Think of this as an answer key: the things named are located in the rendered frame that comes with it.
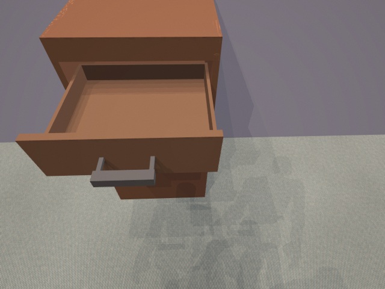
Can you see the drawer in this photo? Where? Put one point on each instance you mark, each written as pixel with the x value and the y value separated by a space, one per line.
pixel 126 113

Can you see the handle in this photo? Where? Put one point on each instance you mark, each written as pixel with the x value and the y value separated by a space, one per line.
pixel 123 178

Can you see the cabinet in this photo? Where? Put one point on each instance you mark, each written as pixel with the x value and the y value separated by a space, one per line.
pixel 139 31

